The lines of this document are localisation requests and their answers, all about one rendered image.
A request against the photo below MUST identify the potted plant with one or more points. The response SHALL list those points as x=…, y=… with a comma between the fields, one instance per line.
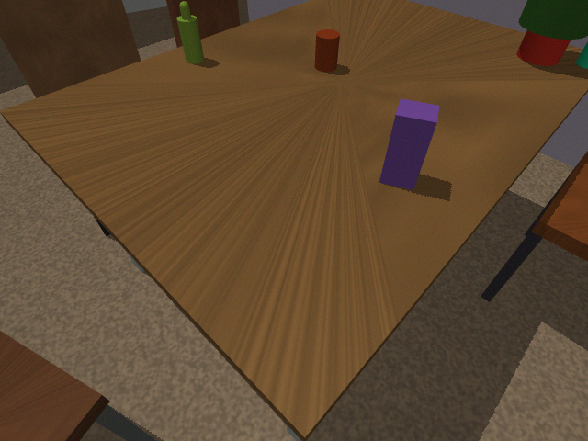
x=551, y=25

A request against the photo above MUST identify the table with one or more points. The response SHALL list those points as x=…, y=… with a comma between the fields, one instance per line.
x=247, y=186

